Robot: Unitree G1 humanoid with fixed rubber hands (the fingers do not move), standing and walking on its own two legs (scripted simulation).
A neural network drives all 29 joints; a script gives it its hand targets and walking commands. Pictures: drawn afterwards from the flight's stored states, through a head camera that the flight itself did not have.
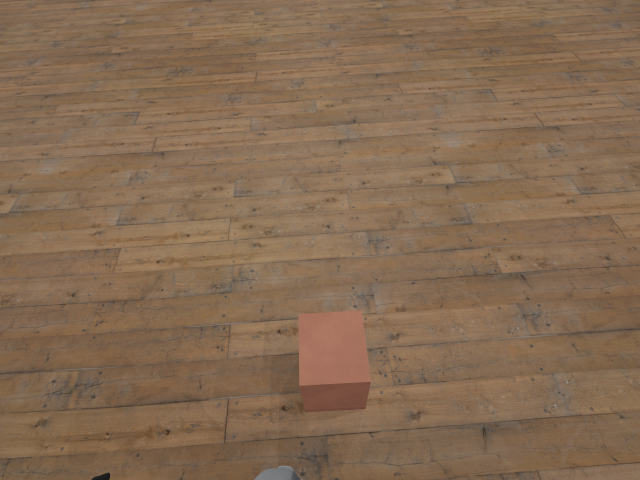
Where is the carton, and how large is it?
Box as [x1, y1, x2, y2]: [298, 310, 370, 411]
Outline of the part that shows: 361,310 298,314 299,386 305,411 365,408 370,379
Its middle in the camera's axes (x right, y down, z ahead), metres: +0.04 +0.35 +1.12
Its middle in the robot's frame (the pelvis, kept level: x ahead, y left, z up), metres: +0.51 +0.02 -0.62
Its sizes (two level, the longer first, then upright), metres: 0.201 0.179 0.233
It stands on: the floor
